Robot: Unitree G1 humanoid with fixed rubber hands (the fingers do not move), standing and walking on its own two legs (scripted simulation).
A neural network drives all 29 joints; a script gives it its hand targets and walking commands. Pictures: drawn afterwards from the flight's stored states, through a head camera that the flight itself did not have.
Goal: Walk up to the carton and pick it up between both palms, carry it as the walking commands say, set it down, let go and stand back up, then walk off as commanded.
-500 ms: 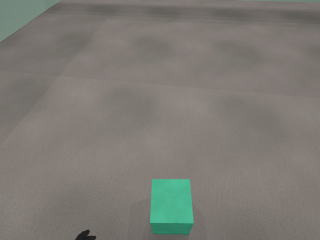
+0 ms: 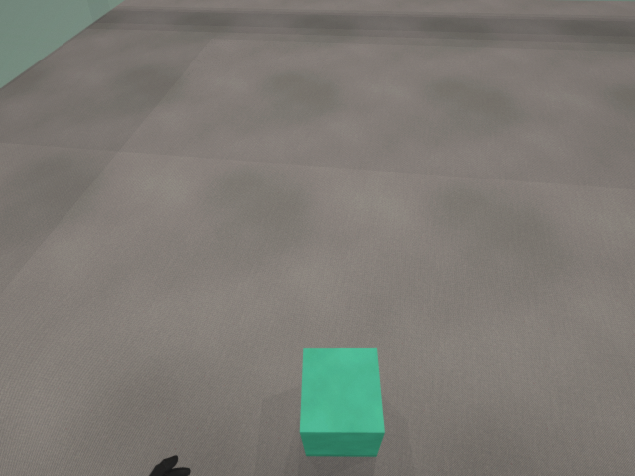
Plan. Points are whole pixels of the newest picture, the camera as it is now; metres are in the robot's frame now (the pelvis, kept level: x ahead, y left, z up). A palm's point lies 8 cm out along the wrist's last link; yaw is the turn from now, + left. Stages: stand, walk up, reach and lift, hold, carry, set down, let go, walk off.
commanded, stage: stand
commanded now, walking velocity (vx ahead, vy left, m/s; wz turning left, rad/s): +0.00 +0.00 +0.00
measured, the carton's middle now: (340, 403) +0.41 +0.00 -0.63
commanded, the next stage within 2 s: reach and lift in 0.26 s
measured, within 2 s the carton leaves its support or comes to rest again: neither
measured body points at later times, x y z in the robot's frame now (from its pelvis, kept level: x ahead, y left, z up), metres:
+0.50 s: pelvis +0.00 +0.00 +0.00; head +0.04 -0.01 +0.45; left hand +0.12 +0.25 -0.12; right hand +0.16 -0.23 -0.12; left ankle +0.01 +0.11 -0.72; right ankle +0.01 -0.14 -0.72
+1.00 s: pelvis -0.04 -0.01 -0.05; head +0.16 -0.02 +0.35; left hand +0.27 +0.23 -0.17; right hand +0.28 -0.22 -0.18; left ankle +0.01 +0.11 -0.72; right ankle +0.01 -0.14 -0.72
